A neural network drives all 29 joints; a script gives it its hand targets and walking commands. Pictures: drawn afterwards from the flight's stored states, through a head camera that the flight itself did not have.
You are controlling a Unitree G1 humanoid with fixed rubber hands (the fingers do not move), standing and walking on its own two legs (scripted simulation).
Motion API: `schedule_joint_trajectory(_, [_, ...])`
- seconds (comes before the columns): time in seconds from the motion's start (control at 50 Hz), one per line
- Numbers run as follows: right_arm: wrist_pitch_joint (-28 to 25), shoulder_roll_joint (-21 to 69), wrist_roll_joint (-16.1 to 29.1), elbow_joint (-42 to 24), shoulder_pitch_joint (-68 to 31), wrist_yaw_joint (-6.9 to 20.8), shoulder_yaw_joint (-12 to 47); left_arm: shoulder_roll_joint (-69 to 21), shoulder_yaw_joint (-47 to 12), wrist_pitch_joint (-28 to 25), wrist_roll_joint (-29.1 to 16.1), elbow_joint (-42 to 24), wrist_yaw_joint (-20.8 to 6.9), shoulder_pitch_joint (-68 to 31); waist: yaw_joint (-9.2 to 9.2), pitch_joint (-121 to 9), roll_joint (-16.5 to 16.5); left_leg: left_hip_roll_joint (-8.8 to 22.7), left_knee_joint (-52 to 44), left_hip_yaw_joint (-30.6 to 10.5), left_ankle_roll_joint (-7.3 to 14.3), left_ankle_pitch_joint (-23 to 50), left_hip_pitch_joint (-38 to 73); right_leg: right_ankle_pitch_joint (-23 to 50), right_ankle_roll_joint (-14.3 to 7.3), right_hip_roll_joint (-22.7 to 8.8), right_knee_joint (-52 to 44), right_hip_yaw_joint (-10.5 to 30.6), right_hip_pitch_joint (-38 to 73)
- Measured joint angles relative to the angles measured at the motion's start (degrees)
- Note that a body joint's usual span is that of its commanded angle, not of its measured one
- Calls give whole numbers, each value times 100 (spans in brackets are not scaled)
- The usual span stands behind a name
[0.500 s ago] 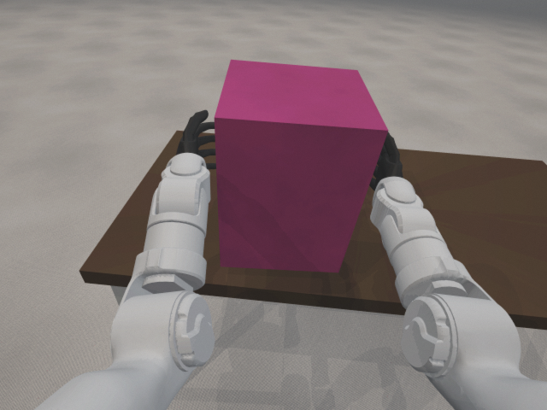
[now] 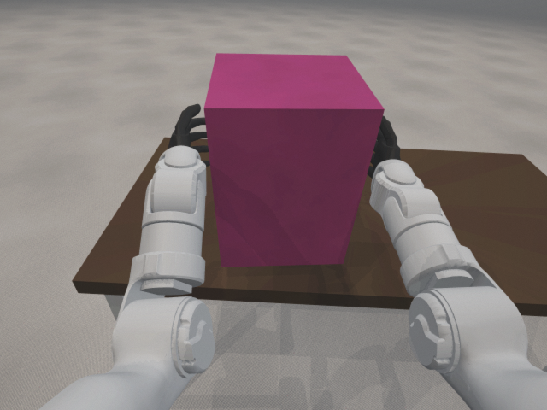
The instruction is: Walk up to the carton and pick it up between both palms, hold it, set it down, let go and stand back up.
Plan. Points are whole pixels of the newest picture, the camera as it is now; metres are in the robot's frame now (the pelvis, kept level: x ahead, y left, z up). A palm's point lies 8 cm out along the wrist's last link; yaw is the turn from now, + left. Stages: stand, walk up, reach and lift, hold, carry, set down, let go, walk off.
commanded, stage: reach and lift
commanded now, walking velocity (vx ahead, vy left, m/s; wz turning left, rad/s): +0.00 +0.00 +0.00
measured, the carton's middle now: (282, 163) +0.44 +0.00 +0.20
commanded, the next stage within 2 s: hold in 1.20 s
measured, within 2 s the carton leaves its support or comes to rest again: neither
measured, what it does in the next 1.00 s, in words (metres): stands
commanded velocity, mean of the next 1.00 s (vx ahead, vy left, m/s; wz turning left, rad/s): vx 0.00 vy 0.00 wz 0.00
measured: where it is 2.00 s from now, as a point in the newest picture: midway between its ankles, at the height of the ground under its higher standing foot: outside the picture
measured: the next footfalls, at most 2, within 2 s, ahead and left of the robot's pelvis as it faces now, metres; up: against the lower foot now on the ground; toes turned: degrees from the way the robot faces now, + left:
none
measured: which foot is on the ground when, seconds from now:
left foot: down 0.00-1.00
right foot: down 0.00-1.00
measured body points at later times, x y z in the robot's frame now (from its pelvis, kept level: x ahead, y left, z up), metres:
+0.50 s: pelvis +0.00 +0.01 +0.00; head -0.07 +0.04 +0.44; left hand +0.40 +0.14 +0.26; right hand +0.40 -0.15 +0.25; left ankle +0.07 +0.07 -0.75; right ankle +0.00 -0.10 -0.75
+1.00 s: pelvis +0.01 +0.00 +0.00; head -0.07 +0.02 +0.44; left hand +0.40 +0.14 +0.28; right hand +0.40 -0.15 +0.28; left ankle +0.07 +0.07 -0.75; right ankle +0.00 -0.10 -0.75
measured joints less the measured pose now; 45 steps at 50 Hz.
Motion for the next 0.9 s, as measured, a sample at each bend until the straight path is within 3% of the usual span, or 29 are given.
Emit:
schedule_joint_trajectory(0.16, [336,-95,208,-38,-203,-56,202,-30,176,318,209,-145,-139,-156,-62,79,-21,-14,13,-18,30,-3,92,12,31,-11,-27,-19,119])
schedule_joint_trajectory(0.3, [416,-74,186,-80,-244,-53,127,-12,76,432,136,-282,-56,-130,-179,-48,-36,-25,91,-52,33,-26,-47,-9,30,-25,35,-57,-1])
schedule_joint_trajectory(0.52, [556,-249,353,-4,-355,6,218,-108,137,566,232,-191,18,-326,-145,-98,55,-10,75,41,48,-51,-68,0,48,-19,20,41,-54])
schedule_joint_trajectory(0.66, [734,-311,789,-390,-269,-201,722,-32,54,701,96,-614,-23,-118,-222,-182,77,28,147,9,17,-109,-93,9,30,22,-56,17,-4])
schedule_joint_trajectory(0.8, [977,-329,698,-173,-523,-220,657,-28,222,789,203,-384,-110,-281,-182,-148,95,30,149,-13,2,-99,-89,-24,3,26,4,-6,-21])
schedule_joint_trajectory(0.9, [1068,-335,801,-321,-531,-319,743,61,204,755,34,-376,-100,-288,-171,-253,142,46,170,-35,-14,-82,-251,-13,-9,41,19,-27,-175])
